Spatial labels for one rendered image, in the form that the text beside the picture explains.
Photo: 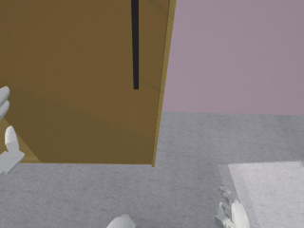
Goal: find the wardrobe door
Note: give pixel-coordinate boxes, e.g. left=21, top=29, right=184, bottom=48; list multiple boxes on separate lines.
left=0, top=0, right=169, bottom=164
left=0, top=117, right=35, bottom=157

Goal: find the left robot thigh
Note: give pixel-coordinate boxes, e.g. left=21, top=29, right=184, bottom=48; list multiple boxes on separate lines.
left=106, top=217, right=136, bottom=228

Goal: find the robot left shin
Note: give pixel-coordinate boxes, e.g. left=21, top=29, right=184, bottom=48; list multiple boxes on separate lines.
left=121, top=215, right=130, bottom=219

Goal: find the robot right hand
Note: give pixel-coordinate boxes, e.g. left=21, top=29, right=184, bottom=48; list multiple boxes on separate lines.
left=215, top=186, right=252, bottom=228

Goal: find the robot left hand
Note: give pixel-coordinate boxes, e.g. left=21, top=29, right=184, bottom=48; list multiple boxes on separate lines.
left=0, top=86, right=25, bottom=177

